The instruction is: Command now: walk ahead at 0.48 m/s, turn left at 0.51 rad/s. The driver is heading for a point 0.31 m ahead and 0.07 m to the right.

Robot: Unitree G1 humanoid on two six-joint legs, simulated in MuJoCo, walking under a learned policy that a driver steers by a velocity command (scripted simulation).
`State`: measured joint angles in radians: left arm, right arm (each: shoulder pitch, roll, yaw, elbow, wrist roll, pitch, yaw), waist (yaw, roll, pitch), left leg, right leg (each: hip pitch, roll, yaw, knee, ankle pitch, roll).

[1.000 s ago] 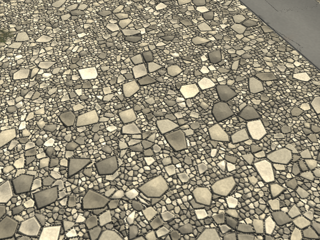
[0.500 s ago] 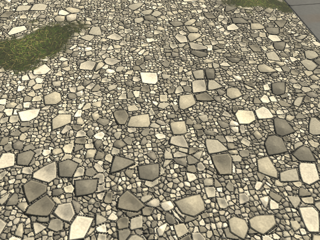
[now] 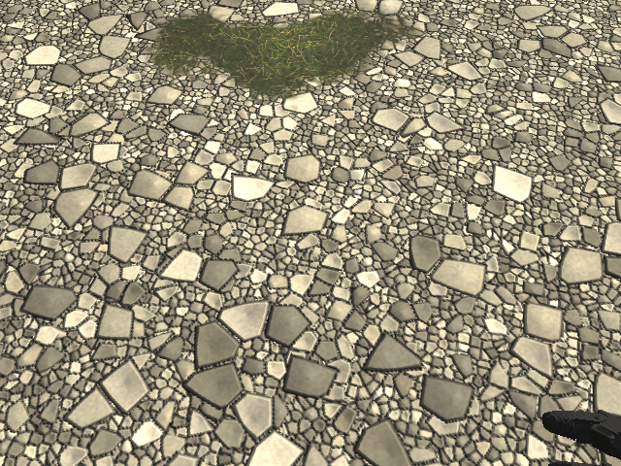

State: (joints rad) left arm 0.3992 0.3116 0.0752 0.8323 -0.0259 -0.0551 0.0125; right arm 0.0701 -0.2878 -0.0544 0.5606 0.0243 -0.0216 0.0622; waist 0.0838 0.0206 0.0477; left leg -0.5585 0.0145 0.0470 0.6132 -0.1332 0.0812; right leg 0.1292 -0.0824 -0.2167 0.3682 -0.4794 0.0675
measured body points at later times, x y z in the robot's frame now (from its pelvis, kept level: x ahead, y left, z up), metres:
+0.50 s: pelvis +0.26 +0.01 +0.01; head +0.29 +0.01 +0.46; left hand +0.43 +0.27 -0.08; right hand +0.35 -0.26 -0.11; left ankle +0.14 +0.10 -0.71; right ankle +0.40 -0.08 -0.71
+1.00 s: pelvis +0.34 +0.04 +0.02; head +0.35 +0.04 +0.47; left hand +0.45 +0.29 -0.11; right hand +0.42 -0.22 -0.12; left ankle +0.30 +0.16 -0.71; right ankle +0.40 -0.08 -0.71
